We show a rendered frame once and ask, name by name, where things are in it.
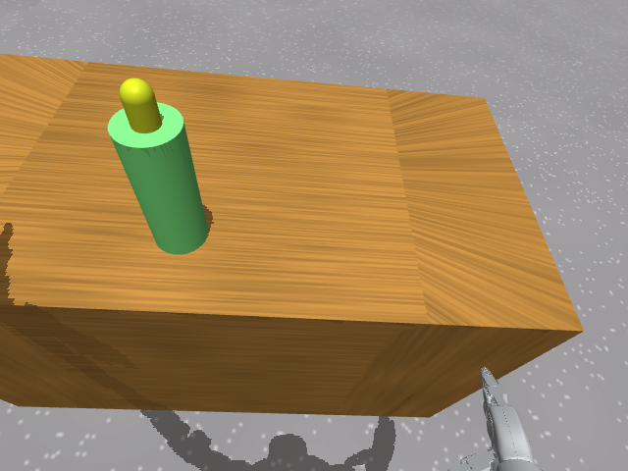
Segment bottle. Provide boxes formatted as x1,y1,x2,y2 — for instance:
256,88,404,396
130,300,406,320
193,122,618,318
108,78,208,255

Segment right robot hand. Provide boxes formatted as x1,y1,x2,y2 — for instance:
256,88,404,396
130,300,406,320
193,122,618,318
448,367,535,471

